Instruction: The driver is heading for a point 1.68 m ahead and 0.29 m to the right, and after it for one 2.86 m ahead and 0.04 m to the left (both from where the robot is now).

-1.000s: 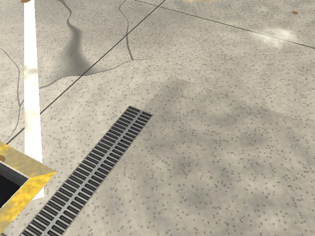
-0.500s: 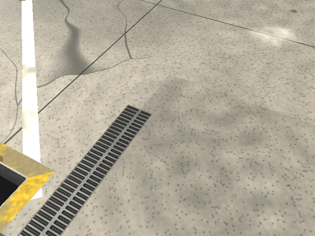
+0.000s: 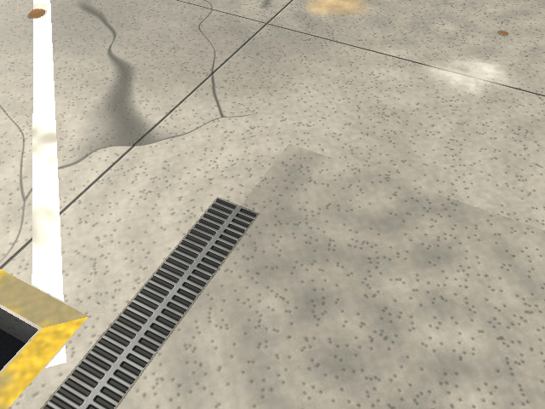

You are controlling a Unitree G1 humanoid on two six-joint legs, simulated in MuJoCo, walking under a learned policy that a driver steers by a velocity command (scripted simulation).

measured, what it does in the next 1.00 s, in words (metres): walks ahead: left foot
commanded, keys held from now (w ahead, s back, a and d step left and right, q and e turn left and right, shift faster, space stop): w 1.00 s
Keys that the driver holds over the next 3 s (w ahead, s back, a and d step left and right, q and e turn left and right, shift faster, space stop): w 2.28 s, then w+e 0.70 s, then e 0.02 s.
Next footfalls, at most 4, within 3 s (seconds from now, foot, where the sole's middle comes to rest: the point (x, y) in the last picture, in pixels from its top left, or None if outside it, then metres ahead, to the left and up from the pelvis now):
0.52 left None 0.43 0.09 -0.77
1.08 right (344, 338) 0.72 -0.16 -0.77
1.64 left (259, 243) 1.05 0.07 -0.77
2.18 right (331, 174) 1.35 -0.17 -0.77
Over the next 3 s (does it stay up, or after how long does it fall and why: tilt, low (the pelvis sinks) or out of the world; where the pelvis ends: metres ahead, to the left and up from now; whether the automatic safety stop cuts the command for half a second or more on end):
stays up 1.61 -0.06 0.02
